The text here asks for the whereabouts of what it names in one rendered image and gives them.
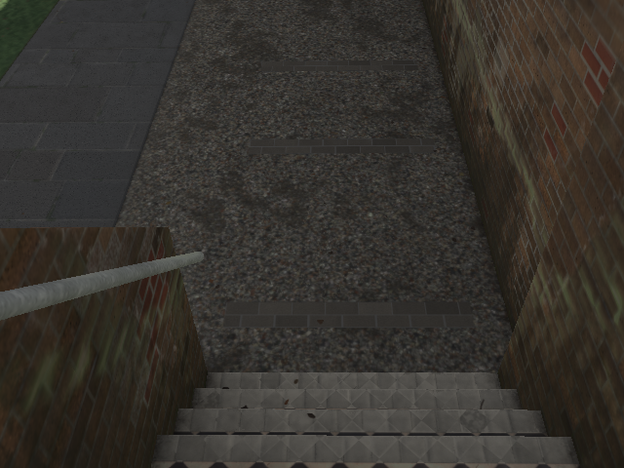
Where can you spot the stairs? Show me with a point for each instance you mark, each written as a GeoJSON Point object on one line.
{"type": "Point", "coordinates": [359, 420]}

